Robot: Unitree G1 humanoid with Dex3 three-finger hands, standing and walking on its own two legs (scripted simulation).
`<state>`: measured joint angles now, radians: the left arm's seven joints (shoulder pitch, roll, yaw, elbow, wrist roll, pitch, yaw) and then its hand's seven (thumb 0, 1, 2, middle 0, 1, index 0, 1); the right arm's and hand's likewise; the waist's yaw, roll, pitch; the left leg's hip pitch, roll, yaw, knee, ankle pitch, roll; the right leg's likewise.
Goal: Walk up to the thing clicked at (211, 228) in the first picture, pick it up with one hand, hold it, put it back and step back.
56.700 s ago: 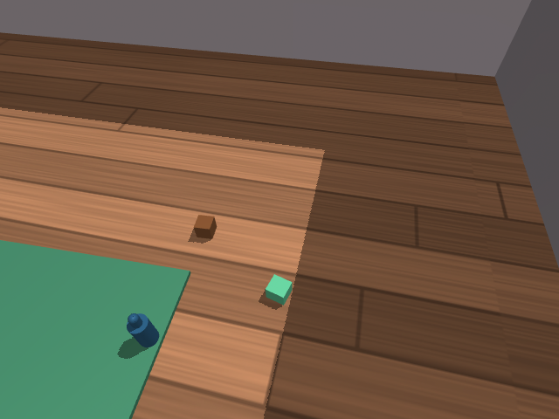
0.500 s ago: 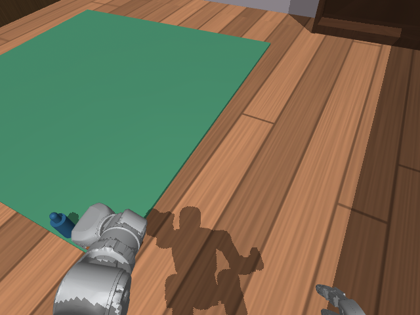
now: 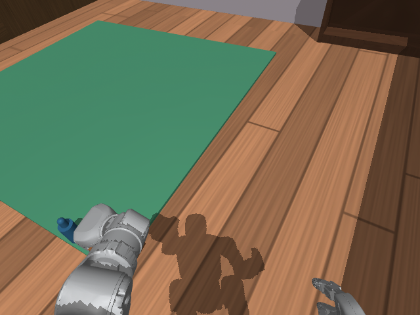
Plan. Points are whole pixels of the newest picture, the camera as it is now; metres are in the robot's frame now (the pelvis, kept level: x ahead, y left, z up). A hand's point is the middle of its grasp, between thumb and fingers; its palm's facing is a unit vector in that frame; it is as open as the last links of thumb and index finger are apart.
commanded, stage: hold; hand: left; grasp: from above
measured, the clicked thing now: (118, 246) +0.30 +0.23 -0.08
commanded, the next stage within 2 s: crouch in 0.68 s
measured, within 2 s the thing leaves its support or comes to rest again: neither
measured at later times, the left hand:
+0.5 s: hand (112, 241) +0.29 +0.22 -0.03, palm faces -0.14 -0.42 -0.90, open 10.1 cm
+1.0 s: hand (110, 240) +0.30 +0.23 -0.04, palm faces -0.17 -0.43 -0.89, open 10.1 cm
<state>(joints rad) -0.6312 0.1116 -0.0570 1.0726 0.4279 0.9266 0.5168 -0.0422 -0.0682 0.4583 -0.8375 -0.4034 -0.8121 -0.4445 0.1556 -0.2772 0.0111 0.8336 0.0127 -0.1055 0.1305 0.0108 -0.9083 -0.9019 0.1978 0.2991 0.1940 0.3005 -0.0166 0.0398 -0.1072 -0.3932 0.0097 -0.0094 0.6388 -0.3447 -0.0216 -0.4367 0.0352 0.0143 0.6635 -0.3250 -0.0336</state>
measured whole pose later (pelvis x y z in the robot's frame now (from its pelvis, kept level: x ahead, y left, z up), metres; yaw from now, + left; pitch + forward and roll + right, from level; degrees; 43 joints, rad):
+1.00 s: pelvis +0.01 +0.01 +0.00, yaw +0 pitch +6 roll +0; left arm -0.64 0.11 -0.06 1.11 0.43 0.94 0.51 -0.03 -0.05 0.50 -0.77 -0.47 -0.74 -0.50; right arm 0.13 -0.27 0.00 0.84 0.02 -0.11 0.14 0.01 -0.89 -0.90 0.20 0.30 0.20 0.30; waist -0.01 0.04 -0.11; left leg -0.38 0.01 -0.01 0.60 -0.33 -0.01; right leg -0.41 0.03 0.02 0.61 -0.31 -0.03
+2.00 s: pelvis -0.10 +0.02 -0.32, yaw -2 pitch +37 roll -4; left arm -1.08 0.52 0.31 1.57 0.54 0.51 0.65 -0.03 -0.04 0.44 -0.81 -0.42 -0.80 -0.43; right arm 0.16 -0.26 0.01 0.94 -0.09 -0.21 0.22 0.01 -0.90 -0.90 0.20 0.30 0.19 0.30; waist -0.20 0.06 -0.18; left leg -2.04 0.00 -0.06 2.05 -0.67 0.00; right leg -2.04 0.03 -0.06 1.98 -0.59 -0.01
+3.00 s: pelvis -0.10 +0.02 -0.42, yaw -4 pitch +34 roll -7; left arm -1.17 0.72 0.41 1.75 0.71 0.38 0.68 -0.03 -0.04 0.44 -0.81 -0.42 -0.80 -0.43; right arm 0.15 -0.33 0.08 0.89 -0.18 -0.28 0.31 0.00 -0.91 -0.89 0.20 0.30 0.19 0.30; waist -0.27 0.01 0.02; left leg -2.30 -0.02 -0.09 2.40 -0.70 0.00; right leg -2.28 0.01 -0.10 2.29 -0.61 0.00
